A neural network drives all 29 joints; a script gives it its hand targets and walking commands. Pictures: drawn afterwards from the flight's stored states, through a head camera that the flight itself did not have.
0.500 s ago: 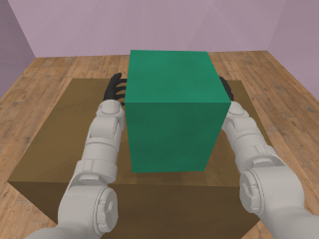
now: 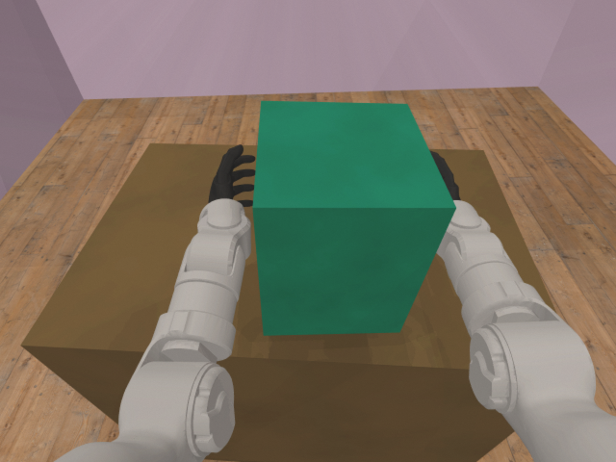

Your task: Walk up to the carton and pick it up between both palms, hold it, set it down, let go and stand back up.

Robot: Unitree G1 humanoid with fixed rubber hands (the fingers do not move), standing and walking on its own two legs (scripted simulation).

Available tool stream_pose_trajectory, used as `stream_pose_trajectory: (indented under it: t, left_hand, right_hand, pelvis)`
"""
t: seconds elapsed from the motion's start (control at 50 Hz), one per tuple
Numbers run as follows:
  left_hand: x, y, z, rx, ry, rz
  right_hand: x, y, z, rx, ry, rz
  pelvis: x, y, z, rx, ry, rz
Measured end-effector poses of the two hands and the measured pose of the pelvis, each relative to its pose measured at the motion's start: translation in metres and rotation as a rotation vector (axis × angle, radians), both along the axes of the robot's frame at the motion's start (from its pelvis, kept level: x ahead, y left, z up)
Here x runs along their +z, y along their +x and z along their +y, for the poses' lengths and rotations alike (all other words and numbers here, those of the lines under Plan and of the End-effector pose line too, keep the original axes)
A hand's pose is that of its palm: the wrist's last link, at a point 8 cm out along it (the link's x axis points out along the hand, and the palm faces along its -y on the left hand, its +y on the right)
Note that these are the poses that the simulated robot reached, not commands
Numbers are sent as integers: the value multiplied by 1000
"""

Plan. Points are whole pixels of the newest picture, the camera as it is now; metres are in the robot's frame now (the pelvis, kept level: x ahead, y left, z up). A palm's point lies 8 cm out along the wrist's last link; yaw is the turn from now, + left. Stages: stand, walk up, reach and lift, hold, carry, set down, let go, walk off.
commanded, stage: set down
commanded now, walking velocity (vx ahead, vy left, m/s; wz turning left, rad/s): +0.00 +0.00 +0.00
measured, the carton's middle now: (333, 222) +0.42 +0.01 +0.11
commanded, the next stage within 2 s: none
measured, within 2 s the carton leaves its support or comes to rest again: rests again in 1.10 s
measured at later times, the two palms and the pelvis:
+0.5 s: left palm (231, 219) +0.39 +0.15 +0.13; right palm (441, 209) +0.44 -0.14 +0.12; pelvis +0.00 +0.00 +0.00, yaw +0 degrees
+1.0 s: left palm (234, 234) +0.39 +0.15 +0.10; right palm (436, 219) +0.45 -0.14 +0.09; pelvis +0.01 +0.00 +0.00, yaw +0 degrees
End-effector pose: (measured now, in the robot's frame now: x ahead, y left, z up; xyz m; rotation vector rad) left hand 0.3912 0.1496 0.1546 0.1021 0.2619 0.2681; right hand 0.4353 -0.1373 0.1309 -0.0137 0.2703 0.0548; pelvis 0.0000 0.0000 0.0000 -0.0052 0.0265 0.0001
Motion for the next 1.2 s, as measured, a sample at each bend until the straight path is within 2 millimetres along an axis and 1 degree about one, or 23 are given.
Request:
stream_pose_trajectory:
  t: [0.16,0.36,0.56,0.74,1.06,1.2]
  left_hand:
    - [-14,2,-1,5,-4,14]
    - [-20,3,-3,14,-12,-1]
    - [-31,0,-3,18,-18,7]
    - [-38,2,-4,23,-22,2]
    - [-62,1,-1,32,-25,23]
    - [-64,2,-2,30,-26,11]
  right_hand:
    - [-7,5,-2,6,-9,13]
    - [-10,7,-3,15,-21,-4]
    - [-15,8,-4,27,-38,1]
    - [-21,11,-4,29,-36,-4]
    - [-43,12,-1,39,-39,16]
    - [-46,12,-2,37,-38,3]
  pelvis:
    - [0,4,-1,-2,-2,10]
    - [0,5,-3,-3,-2,20]
    - [0,5,-3,-3,-3,25]
    - [0,7,-3,-3,-3,39]
    - [0,10,-3,-3,-3,68]
    - [0,11,-3,-3,-3,74]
